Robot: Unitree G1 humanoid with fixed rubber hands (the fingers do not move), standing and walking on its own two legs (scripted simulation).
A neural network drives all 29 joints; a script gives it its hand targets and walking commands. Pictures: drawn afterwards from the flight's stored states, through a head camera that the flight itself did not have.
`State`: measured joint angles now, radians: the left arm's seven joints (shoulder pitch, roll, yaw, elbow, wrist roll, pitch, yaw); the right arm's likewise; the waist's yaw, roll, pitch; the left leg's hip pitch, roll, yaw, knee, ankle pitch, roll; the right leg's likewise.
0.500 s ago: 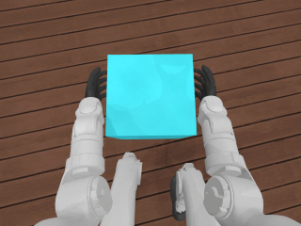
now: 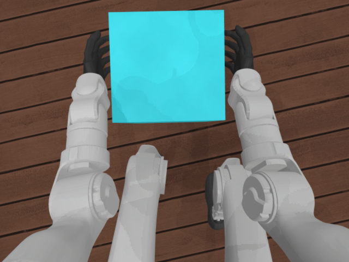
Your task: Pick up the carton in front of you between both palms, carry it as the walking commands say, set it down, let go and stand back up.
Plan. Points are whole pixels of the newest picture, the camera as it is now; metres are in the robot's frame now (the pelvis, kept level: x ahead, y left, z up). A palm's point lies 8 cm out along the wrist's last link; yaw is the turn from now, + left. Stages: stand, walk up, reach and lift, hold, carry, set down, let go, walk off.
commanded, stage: set down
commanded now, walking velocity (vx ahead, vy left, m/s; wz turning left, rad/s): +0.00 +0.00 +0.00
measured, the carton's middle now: (169, 80) +0.47 +0.10 -0.20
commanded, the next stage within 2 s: none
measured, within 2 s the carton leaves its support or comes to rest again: rests again in 0.98 s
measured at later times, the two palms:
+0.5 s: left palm (108, 77) +0.47 +0.26 -0.23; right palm (224, 73) +0.52 -0.03 -0.23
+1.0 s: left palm (111, 82) +0.46 +0.26 -0.25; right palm (224, 77) +0.52 -0.04 -0.25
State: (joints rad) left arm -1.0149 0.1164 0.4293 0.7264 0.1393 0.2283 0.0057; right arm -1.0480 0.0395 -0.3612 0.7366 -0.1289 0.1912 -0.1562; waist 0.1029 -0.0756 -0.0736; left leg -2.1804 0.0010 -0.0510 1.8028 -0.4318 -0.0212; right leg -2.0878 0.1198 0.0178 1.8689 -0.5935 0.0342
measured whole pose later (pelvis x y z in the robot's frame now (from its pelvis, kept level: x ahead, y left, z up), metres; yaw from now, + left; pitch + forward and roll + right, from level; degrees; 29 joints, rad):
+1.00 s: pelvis -0.01 -0.01 -0.09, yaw -1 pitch +39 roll +0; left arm -1.28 0.29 0.36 1.03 0.01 0.15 0.00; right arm -1.35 -0.11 -0.23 1.02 -0.03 0.15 -0.16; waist 0.13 -0.08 0.24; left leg -2.34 0.03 -0.04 2.11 -0.45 -0.03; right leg -2.27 0.17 0.02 2.20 -0.62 0.04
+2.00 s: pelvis -0.01 +0.00 -0.05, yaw +1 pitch +39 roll -2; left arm -1.15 0.37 0.26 0.90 -0.15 0.08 0.01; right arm -1.21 -0.21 -0.13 0.83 0.07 0.16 -0.17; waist 0.11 -0.05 0.18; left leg -2.23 -0.02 -0.04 2.00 -0.45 -0.02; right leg -2.12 0.11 0.02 2.08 -0.65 0.05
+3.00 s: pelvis +0.05 +0.02 +0.21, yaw +2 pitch +40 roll -3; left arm -0.66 0.26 0.30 0.71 0.06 0.09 -0.11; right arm -0.68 -0.09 -0.20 0.65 -0.10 0.13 -0.11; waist 0.07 -0.03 -0.10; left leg -1.44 -0.03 -0.04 1.02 -0.28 0.02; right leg -1.34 0.05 0.06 1.04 -0.40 0.05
